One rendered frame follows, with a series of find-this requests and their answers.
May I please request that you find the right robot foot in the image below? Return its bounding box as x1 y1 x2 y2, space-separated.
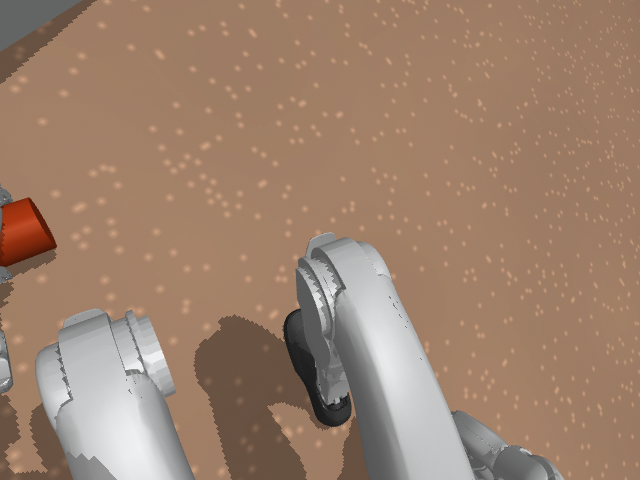
284 309 352 427

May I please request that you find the right robot hand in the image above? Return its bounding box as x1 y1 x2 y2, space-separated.
450 411 510 480

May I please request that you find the can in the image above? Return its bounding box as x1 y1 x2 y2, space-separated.
0 197 57 267

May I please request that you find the right robot arm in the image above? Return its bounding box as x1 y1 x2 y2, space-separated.
492 445 565 480

